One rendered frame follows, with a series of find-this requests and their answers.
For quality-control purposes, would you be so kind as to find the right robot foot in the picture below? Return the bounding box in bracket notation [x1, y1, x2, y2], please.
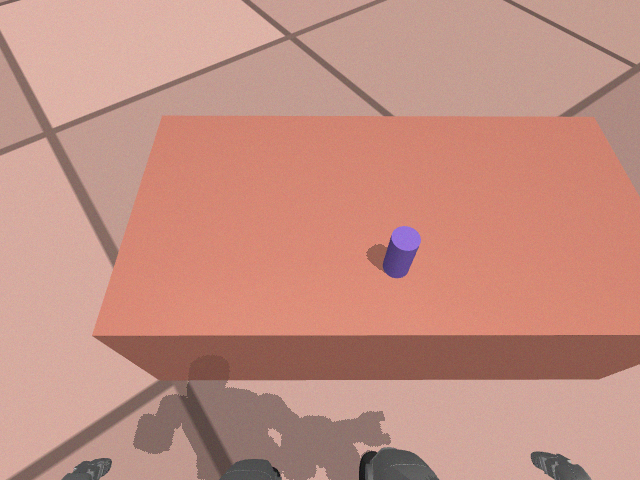
[359, 451, 377, 480]

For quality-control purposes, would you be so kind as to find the right robot hand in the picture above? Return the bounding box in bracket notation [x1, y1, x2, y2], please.
[531, 452, 592, 480]

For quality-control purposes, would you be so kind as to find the can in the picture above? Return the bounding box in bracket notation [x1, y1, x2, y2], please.
[383, 226, 421, 278]

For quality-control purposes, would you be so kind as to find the left robot hand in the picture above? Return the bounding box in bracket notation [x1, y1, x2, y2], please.
[62, 458, 112, 480]

